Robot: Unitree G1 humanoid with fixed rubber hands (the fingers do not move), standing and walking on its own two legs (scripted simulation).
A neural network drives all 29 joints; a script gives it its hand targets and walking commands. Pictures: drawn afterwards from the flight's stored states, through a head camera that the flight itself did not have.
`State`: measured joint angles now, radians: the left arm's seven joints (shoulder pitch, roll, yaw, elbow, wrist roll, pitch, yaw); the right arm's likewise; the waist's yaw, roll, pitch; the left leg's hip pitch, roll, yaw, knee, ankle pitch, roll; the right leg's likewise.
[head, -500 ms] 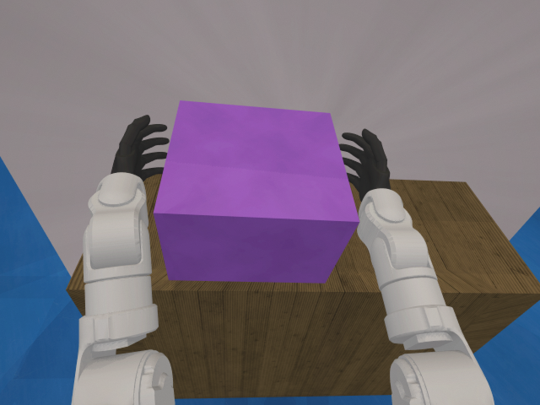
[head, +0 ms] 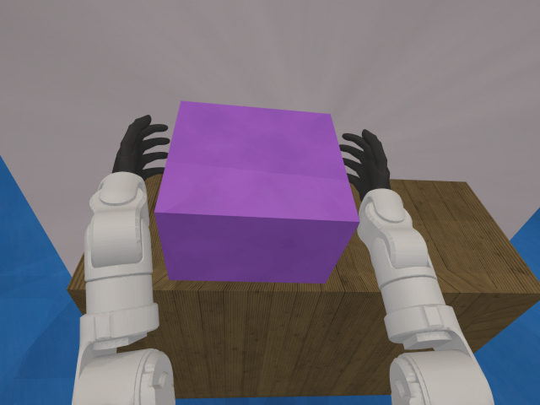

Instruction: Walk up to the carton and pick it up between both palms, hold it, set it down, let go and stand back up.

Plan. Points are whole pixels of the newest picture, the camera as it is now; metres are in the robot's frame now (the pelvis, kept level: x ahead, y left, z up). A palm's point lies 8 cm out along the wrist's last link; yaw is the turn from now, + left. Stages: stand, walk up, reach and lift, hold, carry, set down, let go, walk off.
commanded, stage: hold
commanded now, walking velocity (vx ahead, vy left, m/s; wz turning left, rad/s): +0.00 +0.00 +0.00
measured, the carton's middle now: (253, 192) +0.39 +0.01 +0.13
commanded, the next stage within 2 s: set down in 0.66 s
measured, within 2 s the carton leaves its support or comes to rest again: neither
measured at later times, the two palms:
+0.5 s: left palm (129, 175) +0.35 +0.17 +0.19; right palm (371, 185) +0.35 -0.16 +0.18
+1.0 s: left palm (130, 172) +0.36 +0.18 +0.18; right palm (365, 181) +0.37 -0.15 +0.17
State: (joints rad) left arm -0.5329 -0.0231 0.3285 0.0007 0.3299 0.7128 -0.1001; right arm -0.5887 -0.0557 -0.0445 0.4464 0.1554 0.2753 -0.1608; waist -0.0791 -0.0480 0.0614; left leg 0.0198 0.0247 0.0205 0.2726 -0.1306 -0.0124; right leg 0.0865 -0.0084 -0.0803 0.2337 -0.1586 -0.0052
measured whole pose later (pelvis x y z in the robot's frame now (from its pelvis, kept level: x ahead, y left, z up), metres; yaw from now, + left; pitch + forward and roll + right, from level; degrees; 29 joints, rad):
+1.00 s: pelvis +0.01 +0.00 +0.00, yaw +1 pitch -10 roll +0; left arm -0.55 -0.04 0.35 0.14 0.37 0.50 -0.12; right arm -0.57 0.01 -0.15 0.53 -0.01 0.03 -0.12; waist -0.05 -0.05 0.07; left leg 0.05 0.02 0.02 0.26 -0.13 -0.01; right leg 0.10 -0.02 -0.09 0.24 -0.18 0.00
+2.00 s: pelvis +0.02 +0.00 +0.00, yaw -1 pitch -6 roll +0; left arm -0.62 -0.08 0.43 0.57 0.38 0.21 0.00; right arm -0.65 0.04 -0.38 0.84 -0.18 -0.22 -0.07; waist -0.02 -0.05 0.08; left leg 0.00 0.03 0.06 0.24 -0.14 -0.02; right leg 0.05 -0.01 -0.08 0.23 -0.18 -0.01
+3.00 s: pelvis +0.03 -0.01 +0.00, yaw -2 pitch +3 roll +0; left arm -0.69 -0.07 0.52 0.82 0.36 0.00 0.03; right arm -0.69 0.08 -0.58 0.87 -0.37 -0.22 -0.02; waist -0.01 -0.02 0.02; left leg -0.18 0.05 0.10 0.28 -0.15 -0.02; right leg -0.15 -0.01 -0.08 0.28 -0.19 -0.01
